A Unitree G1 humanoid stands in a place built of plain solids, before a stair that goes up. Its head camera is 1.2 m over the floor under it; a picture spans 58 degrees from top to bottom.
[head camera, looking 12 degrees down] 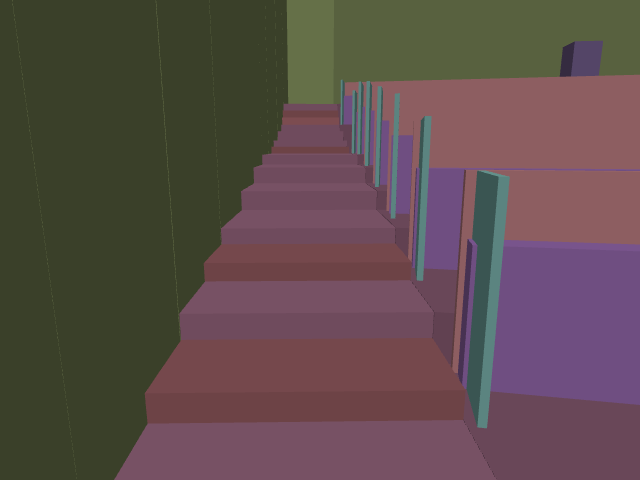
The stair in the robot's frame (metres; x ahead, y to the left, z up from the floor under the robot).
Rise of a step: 0.12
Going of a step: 0.50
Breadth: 1.24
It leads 1 degrees to the left of straight ahead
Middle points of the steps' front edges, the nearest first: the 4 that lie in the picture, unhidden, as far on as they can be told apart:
1.51 0.05 0.28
1.99 0.06 0.41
2.51 0.07 0.53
3.02 0.08 0.64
